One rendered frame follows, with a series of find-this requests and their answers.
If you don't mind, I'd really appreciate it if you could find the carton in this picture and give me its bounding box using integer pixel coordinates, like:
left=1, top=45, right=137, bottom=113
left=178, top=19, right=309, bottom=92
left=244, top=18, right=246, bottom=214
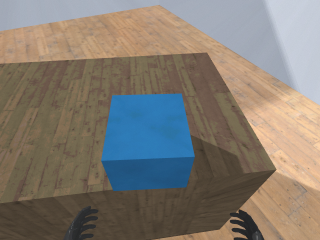
left=101, top=93, right=195, bottom=191

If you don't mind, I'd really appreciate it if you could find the robot left hand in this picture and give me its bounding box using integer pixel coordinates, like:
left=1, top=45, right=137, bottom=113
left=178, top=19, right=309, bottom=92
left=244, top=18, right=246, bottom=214
left=63, top=206, right=98, bottom=240

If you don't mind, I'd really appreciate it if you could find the pedestal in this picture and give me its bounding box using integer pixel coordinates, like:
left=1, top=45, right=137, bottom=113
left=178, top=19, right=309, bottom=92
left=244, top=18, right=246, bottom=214
left=0, top=52, right=277, bottom=240

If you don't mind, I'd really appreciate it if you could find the robot right hand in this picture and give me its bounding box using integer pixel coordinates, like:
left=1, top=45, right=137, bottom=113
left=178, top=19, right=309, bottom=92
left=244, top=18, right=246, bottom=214
left=230, top=209, right=265, bottom=240

